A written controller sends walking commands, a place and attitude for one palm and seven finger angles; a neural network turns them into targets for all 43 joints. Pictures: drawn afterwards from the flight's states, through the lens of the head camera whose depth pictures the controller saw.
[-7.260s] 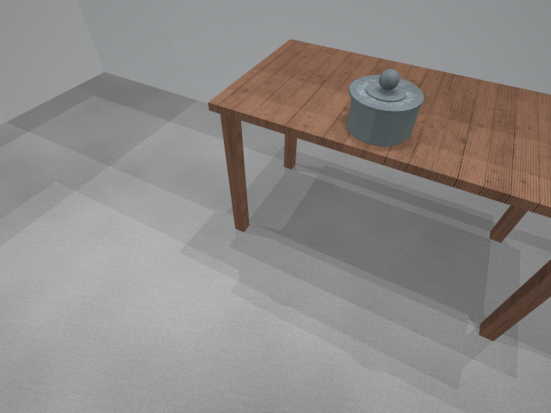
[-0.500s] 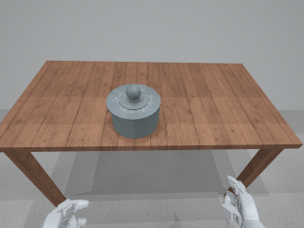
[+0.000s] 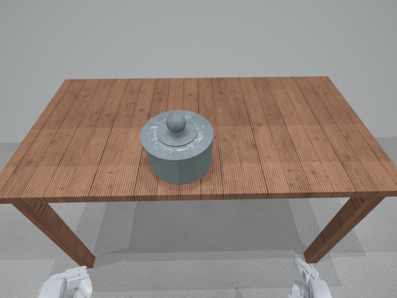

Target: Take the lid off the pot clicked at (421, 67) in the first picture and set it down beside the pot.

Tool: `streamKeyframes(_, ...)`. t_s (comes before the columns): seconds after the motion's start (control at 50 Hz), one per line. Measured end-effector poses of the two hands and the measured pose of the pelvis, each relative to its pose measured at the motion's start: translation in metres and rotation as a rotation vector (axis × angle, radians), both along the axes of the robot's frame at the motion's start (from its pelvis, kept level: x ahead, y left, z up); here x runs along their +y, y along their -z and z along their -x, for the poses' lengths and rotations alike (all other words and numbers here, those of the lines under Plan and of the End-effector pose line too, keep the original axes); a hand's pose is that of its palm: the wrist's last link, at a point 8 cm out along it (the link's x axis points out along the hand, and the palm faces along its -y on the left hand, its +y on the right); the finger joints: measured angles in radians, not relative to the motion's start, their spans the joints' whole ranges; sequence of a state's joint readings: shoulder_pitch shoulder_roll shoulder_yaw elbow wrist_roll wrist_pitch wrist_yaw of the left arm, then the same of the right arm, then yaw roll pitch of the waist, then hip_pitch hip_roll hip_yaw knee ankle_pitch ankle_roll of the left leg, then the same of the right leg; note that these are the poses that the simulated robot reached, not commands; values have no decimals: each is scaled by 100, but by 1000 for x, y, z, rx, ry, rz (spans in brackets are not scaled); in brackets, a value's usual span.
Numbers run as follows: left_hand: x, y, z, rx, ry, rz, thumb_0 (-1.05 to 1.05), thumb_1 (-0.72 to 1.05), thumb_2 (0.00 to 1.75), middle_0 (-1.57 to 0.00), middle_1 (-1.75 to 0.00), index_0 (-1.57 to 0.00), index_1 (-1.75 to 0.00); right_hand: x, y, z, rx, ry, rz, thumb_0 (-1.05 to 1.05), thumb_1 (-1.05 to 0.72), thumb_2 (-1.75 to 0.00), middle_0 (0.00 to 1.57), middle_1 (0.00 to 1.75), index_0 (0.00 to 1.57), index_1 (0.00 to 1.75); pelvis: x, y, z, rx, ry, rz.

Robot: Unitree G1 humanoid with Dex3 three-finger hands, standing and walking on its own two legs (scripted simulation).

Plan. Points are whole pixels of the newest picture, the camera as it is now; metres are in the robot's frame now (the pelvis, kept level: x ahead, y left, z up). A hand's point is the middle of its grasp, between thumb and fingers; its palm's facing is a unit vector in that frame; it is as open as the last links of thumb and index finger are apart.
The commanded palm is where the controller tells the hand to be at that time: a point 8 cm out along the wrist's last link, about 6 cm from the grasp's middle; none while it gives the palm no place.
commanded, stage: raise the hand higher, near the body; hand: left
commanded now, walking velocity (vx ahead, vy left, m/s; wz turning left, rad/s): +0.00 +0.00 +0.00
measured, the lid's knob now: (176, 122) +0.52 +0.11 +0.06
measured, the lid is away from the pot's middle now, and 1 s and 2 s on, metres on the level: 0.00 0.00 0.00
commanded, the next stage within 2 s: reach forward and open the fingers in 0.62 s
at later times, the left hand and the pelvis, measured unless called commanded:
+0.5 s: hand (82, 256) +0.17 +0.22 +0.06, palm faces +0.28 -0.88 -0.38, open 3.1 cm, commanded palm +0.13 +0.26 +0.09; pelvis +0.02 -0.01 +0.00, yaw +0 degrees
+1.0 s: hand (63, 232) +0.19 +0.25 +0.09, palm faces -0.04 -0.17 -0.98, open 2.9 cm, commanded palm +0.18 +0.25 +0.15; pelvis +0.01 -0.01 +0.00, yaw -1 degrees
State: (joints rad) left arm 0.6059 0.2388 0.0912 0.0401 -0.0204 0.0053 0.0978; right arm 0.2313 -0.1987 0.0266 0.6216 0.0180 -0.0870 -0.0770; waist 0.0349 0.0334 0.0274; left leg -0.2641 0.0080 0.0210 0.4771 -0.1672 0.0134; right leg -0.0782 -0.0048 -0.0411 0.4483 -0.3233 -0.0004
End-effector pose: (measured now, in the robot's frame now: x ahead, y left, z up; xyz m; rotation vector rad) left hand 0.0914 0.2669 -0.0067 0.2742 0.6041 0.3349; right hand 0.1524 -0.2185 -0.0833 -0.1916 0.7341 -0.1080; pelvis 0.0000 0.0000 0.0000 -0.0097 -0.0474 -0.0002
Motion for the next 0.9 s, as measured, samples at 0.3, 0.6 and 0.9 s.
streamKeyframes(0.3,-2,-54,-25,-181,40,-72,2,90,90,-129,-149,-129,-150,-6,-22,-49,-120,-18,11,2,-91,-89,20,30,20,30,-3,-3,-17,-10,6,-9)
streamKeyframes(0.6,-8,-105,-52,-359,73,-158,2,90,90,-130,-149,-129,-150,-2,-18,-59,-102,-52,-29,2,-91,-89,20,30,20,30,-12,-4,-23,-19,8,-15)
streamKeyframes(0.9,-20,-149,-83,-186,392,-849,1,84,88,-124,-146,-124,-147,-24,2,-50,23,-38,-42,2,-91,-89,20,30,20,30,-16,1,-12,38,32,-14)
